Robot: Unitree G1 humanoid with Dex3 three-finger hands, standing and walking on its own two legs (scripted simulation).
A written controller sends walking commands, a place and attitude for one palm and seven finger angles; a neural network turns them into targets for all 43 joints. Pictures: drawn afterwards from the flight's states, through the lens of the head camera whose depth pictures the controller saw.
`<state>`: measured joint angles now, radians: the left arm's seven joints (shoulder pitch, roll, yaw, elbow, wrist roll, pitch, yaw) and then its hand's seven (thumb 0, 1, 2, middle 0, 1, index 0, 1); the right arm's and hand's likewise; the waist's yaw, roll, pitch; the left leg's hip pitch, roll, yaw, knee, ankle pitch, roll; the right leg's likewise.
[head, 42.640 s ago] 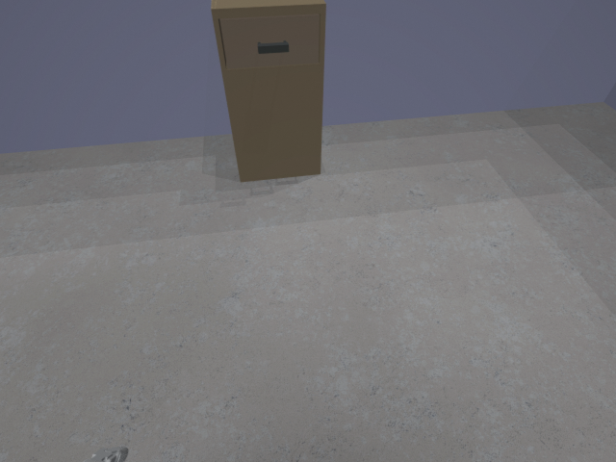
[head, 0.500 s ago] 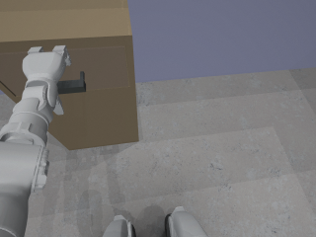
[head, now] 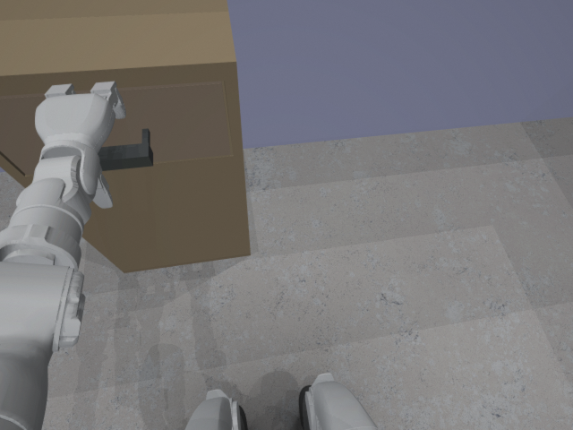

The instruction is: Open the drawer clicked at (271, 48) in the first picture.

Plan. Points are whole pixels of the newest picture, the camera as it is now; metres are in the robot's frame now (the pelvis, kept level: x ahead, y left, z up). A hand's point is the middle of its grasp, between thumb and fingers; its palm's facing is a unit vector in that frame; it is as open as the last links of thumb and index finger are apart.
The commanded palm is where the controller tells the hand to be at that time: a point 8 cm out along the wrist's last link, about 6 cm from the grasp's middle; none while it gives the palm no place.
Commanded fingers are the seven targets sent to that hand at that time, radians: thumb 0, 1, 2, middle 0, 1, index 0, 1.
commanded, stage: lower the fingers behind the handle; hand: left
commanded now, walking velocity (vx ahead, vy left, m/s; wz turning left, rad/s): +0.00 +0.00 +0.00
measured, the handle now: (114, 147) +0.57 +0.22 -0.03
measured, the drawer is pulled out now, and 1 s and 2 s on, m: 0.00 0.00 0.00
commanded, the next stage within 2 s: lift the fingers back up to retry in 1.70 s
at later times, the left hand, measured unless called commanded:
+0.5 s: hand (98, 148) +0.52 +0.22 +0.02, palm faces -0.02 -0.02 -1.00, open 13.7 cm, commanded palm +0.52 +0.23 +0.04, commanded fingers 0.00 -0.50 0.30 -0.30 -1.20 -0.30 -1.20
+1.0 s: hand (100, 150) +0.52 +0.22 +0.02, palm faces +0.01 +0.00 -1.00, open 13.8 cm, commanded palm +0.53 +0.23 +0.01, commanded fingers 0.00 -0.50 0.30 -0.30 -1.20 -0.30 -1.20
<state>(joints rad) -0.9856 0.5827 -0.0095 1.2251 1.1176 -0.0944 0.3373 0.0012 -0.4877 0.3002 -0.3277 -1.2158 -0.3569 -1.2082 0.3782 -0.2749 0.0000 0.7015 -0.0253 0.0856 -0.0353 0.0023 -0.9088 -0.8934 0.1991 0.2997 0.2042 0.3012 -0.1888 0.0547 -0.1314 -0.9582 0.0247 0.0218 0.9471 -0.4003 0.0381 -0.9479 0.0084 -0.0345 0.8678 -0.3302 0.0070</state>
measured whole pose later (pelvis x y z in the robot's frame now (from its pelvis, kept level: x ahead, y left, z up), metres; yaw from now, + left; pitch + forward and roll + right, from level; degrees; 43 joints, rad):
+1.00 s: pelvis -0.05 -0.01 -0.05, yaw +0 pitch +27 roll -3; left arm -1.20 0.68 -0.04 1.31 1.12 -0.05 0.32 0.00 -0.49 0.30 -0.32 -1.20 -0.26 -1.34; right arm 0.35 -0.29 0.06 0.65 0.01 0.05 -0.06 0.00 -0.91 -0.89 0.20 0.30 0.20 0.30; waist -0.24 0.05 -0.14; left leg -1.24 0.02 0.01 1.20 -0.42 0.04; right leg -1.24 0.01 -0.04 1.12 -0.36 0.00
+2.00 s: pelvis -0.05 -0.01 -0.07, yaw +0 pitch +30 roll -3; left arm -1.14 0.72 -0.03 1.19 1.11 -0.08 0.25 0.00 -0.49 0.30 -0.34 -1.29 -0.33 -1.25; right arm 0.35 -0.27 0.05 0.67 0.00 0.02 -0.06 0.00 -0.91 -0.89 0.20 0.30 0.20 0.30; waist -0.21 0.07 -0.13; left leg -1.34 0.02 -0.03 1.28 -0.45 0.02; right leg -1.33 0.02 -0.06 1.19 -0.39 -0.01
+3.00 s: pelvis +0.04 +0.00 +0.01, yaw +0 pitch +23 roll -3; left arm -0.82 0.52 0.01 1.11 1.10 -0.09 0.36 0.00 -0.49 0.30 -0.36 -1.21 -0.43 -1.22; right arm 0.33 -0.25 -0.04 0.73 -0.04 0.11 -0.01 0.00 -0.91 -0.89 0.20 0.30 0.20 0.30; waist -0.14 0.06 -0.15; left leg -0.88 0.01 -0.01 0.92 -0.45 0.03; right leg -0.87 0.02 -0.03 0.84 -0.38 0.00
